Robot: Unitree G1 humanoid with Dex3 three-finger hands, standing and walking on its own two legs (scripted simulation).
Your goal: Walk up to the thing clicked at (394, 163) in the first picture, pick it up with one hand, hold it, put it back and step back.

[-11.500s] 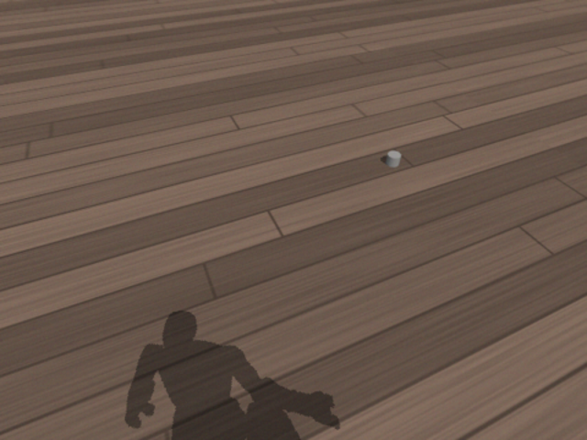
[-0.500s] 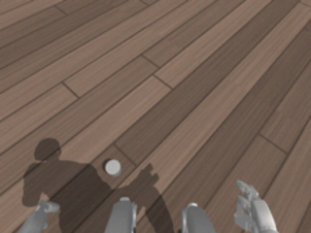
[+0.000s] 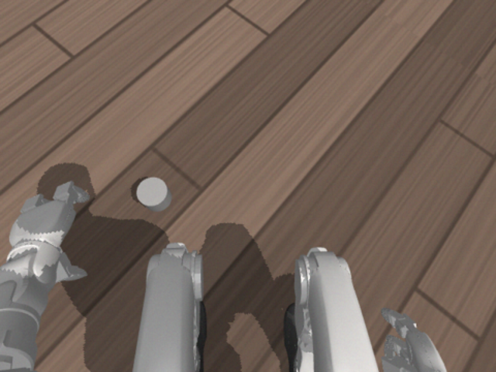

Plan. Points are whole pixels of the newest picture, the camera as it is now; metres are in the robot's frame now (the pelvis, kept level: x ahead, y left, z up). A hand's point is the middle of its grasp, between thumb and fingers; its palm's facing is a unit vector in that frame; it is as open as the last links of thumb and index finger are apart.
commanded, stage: rise first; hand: left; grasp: from above
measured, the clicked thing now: (154, 194) +0.48 +0.26 -0.39
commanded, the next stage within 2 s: approach in 1.14 s
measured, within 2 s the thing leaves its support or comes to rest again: neither
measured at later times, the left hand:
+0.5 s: hand (94, 216) +0.39 +0.33 -0.22, palm faces -0.46 -0.10 -0.88, open 14.3 cm
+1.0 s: hand (109, 208) +0.41 +0.32 -0.26, palm faces -0.45 -0.06 -0.89, open 14.2 cm
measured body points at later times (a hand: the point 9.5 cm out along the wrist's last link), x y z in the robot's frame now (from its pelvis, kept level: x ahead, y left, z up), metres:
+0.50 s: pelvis -0.01 +0.01 -0.07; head +0.21 +0.06 +0.32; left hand +0.41 +0.33 -0.17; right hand +0.09 -0.28 -0.18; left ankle +0.09 +0.13 -0.39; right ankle +0.09 -0.13 -0.39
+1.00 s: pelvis +0.00 +0.00 -0.09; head +0.24 +0.06 +0.29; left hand +0.43 +0.32 -0.21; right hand +0.09 -0.27 -0.21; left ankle +0.09 +0.13 -0.39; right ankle +0.09 -0.13 -0.39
